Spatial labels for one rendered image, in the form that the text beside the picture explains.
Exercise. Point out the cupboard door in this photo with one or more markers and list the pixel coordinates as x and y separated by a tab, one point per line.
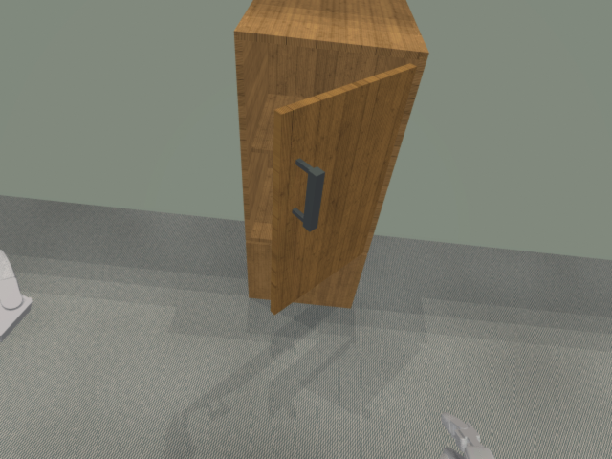
349	133

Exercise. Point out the robot left hand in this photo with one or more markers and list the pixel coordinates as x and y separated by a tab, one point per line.
13	305

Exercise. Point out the handle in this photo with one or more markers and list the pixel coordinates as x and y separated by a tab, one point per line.
313	196

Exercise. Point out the robot right hand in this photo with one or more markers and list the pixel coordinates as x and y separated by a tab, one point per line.
466	438

